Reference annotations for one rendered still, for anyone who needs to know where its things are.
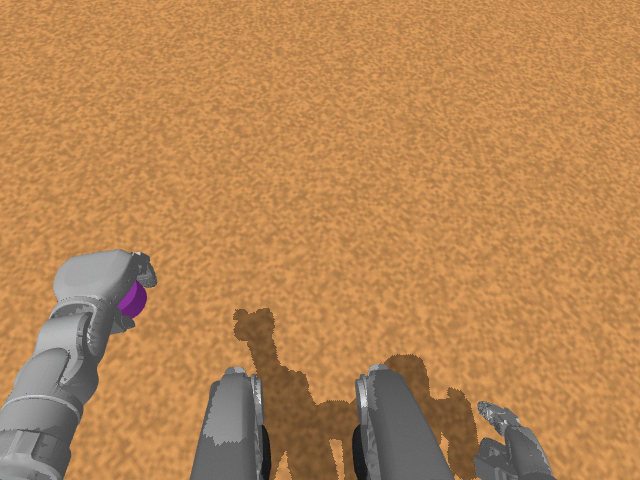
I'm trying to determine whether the left robot hand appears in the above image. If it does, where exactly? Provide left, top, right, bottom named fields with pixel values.
left=53, top=249, right=157, bottom=335

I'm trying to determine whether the right robot hand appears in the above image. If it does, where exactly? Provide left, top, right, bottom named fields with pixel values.
left=473, top=401, right=553, bottom=480

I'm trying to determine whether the right robot foot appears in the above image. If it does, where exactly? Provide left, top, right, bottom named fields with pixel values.
left=352, top=424, right=368, bottom=480

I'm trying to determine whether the tin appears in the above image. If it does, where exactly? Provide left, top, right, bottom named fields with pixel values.
left=117, top=280, right=147, bottom=319

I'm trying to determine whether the left robot arm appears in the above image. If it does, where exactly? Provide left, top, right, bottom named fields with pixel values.
left=0, top=296, right=114, bottom=480

